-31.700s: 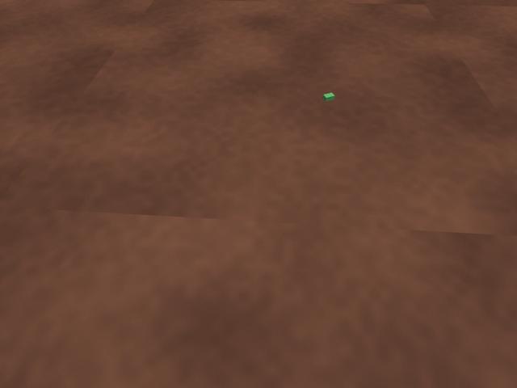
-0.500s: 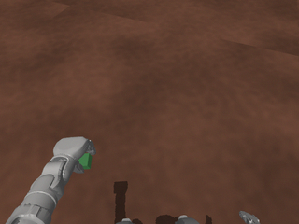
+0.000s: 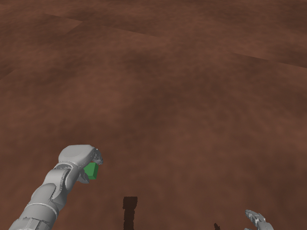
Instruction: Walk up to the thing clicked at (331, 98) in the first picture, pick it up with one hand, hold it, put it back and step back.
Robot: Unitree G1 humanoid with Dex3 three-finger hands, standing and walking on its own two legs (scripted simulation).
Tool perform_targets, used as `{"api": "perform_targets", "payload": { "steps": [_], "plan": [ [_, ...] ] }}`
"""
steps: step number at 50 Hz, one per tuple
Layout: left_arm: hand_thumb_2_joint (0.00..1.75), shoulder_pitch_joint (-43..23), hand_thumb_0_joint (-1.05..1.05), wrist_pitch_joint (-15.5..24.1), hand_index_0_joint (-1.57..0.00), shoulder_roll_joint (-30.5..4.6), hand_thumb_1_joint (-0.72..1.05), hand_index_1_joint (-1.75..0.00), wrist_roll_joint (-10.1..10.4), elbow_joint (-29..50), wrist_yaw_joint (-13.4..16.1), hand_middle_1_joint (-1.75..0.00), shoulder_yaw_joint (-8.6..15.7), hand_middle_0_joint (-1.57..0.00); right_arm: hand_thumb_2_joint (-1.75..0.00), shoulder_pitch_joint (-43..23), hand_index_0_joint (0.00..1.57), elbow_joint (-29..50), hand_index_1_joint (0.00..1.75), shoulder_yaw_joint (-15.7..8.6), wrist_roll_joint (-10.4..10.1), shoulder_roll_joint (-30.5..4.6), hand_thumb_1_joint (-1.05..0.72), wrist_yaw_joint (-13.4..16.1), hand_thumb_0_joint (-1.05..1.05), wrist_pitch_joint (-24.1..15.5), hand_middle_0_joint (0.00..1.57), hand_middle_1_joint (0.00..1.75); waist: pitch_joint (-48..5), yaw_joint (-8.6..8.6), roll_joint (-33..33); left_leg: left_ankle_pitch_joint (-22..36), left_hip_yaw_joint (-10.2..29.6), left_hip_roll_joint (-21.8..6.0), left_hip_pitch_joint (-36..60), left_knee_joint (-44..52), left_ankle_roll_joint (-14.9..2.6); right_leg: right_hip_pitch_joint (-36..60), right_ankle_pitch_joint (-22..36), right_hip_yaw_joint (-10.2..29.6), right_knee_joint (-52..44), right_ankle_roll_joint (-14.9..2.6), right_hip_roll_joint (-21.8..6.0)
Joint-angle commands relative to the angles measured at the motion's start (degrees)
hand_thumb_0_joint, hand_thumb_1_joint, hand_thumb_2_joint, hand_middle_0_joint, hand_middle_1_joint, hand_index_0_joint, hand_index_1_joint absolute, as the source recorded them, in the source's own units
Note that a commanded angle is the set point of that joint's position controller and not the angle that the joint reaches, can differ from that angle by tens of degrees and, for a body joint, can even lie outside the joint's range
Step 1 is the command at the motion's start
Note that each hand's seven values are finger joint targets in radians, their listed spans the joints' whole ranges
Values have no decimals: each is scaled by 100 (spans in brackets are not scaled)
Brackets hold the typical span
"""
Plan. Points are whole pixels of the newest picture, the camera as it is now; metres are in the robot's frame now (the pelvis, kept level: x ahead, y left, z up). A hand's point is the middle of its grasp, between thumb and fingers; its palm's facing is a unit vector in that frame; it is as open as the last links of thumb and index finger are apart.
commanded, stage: hold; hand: left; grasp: from above
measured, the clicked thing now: (85, 171) +0.31 +0.23 -0.08
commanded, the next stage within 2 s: crouch in 1.40 s
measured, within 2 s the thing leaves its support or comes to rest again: neither
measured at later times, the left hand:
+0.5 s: hand (80, 176) +0.27 +0.21 -0.02, palm faces -0.45 -0.02 -0.89, open 6.9 cm
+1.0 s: hand (79, 176) +0.27 +0.21 -0.01, palm faces -0.45 -0.02 -0.89, open 6.9 cm
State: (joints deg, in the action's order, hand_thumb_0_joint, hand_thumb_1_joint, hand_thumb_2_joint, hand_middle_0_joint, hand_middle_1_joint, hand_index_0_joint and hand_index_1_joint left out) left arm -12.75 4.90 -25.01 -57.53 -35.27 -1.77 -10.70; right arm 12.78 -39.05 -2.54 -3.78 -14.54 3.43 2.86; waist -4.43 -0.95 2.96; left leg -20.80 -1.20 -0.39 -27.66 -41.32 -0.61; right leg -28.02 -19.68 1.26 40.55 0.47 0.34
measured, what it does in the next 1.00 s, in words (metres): stands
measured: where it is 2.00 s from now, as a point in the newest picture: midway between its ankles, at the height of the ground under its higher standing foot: outside the picture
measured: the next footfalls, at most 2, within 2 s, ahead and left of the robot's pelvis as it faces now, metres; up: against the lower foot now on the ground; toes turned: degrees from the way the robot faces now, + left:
none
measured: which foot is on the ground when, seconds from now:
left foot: down 0.00-1.00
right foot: down 0.00-1.00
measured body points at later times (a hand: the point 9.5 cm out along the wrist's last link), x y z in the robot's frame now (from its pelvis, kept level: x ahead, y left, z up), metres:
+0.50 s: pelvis -0.01 +0.00 +0.01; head +0.00 -0.03 +0.46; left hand +0.29 +0.21 +0.03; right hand +0.13 -0.26 -0.11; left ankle +0.00 +0.11 -0.72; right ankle +0.01 -0.13 -0.72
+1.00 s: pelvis -0.02 +0.00 +0.02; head -0.01 -0.03 +0.46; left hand +0.29 +0.21 +0.04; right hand +0.14 -0.25 -0.10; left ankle +0.00 +0.11 -0.72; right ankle +0.01 -0.13 -0.72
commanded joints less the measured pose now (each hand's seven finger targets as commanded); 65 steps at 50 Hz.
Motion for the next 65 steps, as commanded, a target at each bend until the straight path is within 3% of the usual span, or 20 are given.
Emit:
{"api": "perform_targets", "payload": {
  "steps": [1, 10, 18, 23, 26, 36, 37, 40, 43, 46, 49, 51, 54, 56, 58, 60, 62, 65],
  "plan": [
    [18, -1614, 0, 9, -124, -1207, 90, -15, 5, 1117, 223, -19, 635, -120, -90, -210, 20, 706, 30, -221, 33, -778, -90, 84, 0, -163, 20, 30, -1467, -26, -189, 1870, 76, 156, 957, 488, -33, 636, 1671, 3, -578, -107, 185],
    [17, -1496, 0, -26, -123, -1166, 88, -16, 51, 1325, 112, -20, 591, -118, -90, -371, 20, 798, 30, -201, -1, -766, -90, 97, 0, -140, 20, 30, -1292, 58, -252, 1594, 73, 154, 991, 706, -39, 758, 1366, -16, -730, -115, 186],
    [14, -1410, 0, -32, -121, -1141, 87, -16, 83, 1394, 31, -22, 561, -116, -90, -505, 20, 854, 30, -150, -21, -743, -91, 127, 0, -155, 20, 30, -1109, 34, -267, 1316, 63, 154, 1075, 858, -53, 730, 1101, 6, -894, -113, 170],
    [15, -1501, 0, -10, -120, -1261, 86, -19, 122, 1595, 36, -24, 686, -115, -90, -571, 20, 873, 30, -141, -22, -748, -91, 142, 0, -170, 20, 30, -1141, 106, -193, 1255, 46, 164, 1162, 958, -45, 841, 1004, 6, -997, -115, 167],
    [15, -1444, 0, -29, -122, -1204, 88, -19, 112, 1602, 47, -24, 638, -116, -90, -654, 20, 908, 30, -126, -30, -731, -91, 143, 0, -183, 20, 30, -1030, 92, -216, 1115, 43, 164, 1157, 1031, -46, 847, 869, 20, -1069, -113, 156],
    [16, -1516, 0, -66, -119, -1156, 85, -21, 147, 1635, -64, -27, 549, -113, -90, -706, 20, 884, 30, -97, -54, -715, -91, 166, 0, -193, 20, 30, -975, 97, -205, 1243, 57, 131, 1366, 1225, -36, 966, 968, -16, -1190, -124, 178],
    [16, -1402, 0, -61, -120, -1218, 85, -19, 163, 1676, -67, -24, 627, -114, -90, -731, 20, 915, 30, -101, -62, -724, -91, 162, 0, -193, 20, 30, -951, 172, -181, 1210, 42, 140, 1390, 1275, -31, 1062, 928, -21, -1229, -132, 171],
    [17, -1554, 0, -58, -120, -1111, 85, -21, 219, 1764, -97, -26, 479, -114, -90, -772, 20, 923, 30, -75, -59, -714, -91, 162, 0, -199, 20, 30, -930, 99, -257, 1216, 48, 134, 1445, 1315, -41, 1061, 936, -15, -1285, -121, 168],
    [18, -1354, 0, -50, -120, -1194, 84, -19, 192, 1686, -107, -23, 599, -115, -90, -806, 20, 938, 30, -83, -62, -713, -91, 168, 0, -194, 20, 30, -913, 147, -266, 1238, 34, 150, 1486, 1354, -46, 1118, 940, -3, -1339, -121, 152],
    [16, -1441, 0, -58, -117, -1108, 82, -19, 137, 1654, -111, -24, 485, -113, -90, -770, 20, 916, 30, -64, -62, -700, -91, 172, 0, -169, 20, 30, -910, 101, -255, 1401, 33, 138, 1556, 1358, -40, 1127, 1114, -8, -1321, -122, 159],
    [18, -1648, 0, -30, -118, -1321, 82, -20, 128, 1794, -73, -25, 680, -113, -90, -746, 20, 888, 30, -72, -55, -711, -91, 179, 0, -160, 20, 30, -1112, 157, -119, 1556, 17, 159, 1647, 1352, -34, 1248, 1266, 2, -1329, -121, 151],
    [19, -1677, 0, -25, -119, -1117, 84, -21, 163, 1653, -86, -25, 501, -114, -90, -777, 20, 885, 30, -54, -58, -688, -91, 178, 0, -156, 20, 30, -923, 83, -163, 1451, 25, 147, 1651, 1411, -33, 1166, 1165, -5, -1377, -128, 161],
    [16, -1366, 0, -45, -119, -1142, 83, -19, 177, 1548, -50, -25, 598, -113, -90, -799, 20, 912, 30, -64, -71, -688, -91, 180, 0, -135, 20, 30, -870, 180, -228, 1424, 14, 162, 1586, 1448, -28, 1217, 1113, -16, -1430, -128, 151],
    [17, -1194, 0, -58, -119, -1027, 84, -20, 137, 1509, -86, -25, 499, -113, -90, -786, 20, 923, 30, -79, -65, -688, -91, 168, 0, -115, 20, 30, -919, 142, -234, 1534, 13, 154, 1653, 1444, -33, 1248, 1235, -5, -1410, -135, 148],
    [16, -1374, 0, -37, -118, -1092, 83, -19, 134, 1618, -91, -24, 486, -113, -90, -791, 20, 893, 30, -81, -65, -701, -91, 175, 0, -101, 20, 30, -952, 143, -267, 1611, 33, 139, 1677, 1438, -31, 1270, 1303, -26, -1398, -129, 160],
    [18, -1485, 0, -16, -119, -1266, 83, -18, 100, 1509, -51, -22, 637, -114, -90, -759, 20, 878, 30, -81, -67, -700, -91, 188, 0, -84, 20, 30, -943, 128, -209, 1603, -2, 169, 1694, 1430, -46, 1266, 1331, 11, -1448, -114, 127],
    [19, -1784, 0, 22, -122, -1214, 87, -20, 143, 1654, -24, -25, 562, -117, -90, -773, 20, 874, 30, -58, -63, -675, -91, 190, 0, -87, 20, 30, -1004, 94, -242, 1558, 20, 162, 1712, 1448, -52, 1255, 1313, 15, -1446, -108, 131],
    [19, -1522, 0, 10, -121, -1099, 86, -20, 142, 1465, 18, -25, 535, -116, -90, -733, 20, 854, 30, -85, -70, -694, -91, 190, 0, -68, 20, 30, -1085, 96, -258, 1736, -7, 169, 1791, 1420, -58, 1326, 1490, 19, -1435, -97, 122]
  ]
}}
